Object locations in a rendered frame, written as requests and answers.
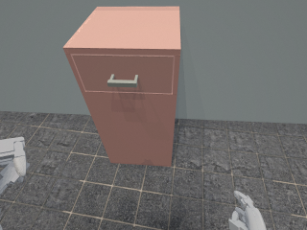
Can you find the robot right hand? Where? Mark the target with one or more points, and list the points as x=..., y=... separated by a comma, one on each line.
x=250, y=219

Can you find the handle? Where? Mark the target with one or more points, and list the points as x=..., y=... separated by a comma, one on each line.
x=122, y=83

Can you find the robot left hand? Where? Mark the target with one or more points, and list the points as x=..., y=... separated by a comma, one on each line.
x=13, y=159

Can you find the drawer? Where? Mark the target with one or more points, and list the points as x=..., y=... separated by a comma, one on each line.
x=155, y=72

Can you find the cabinet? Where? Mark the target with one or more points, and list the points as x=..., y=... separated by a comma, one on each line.
x=136, y=128

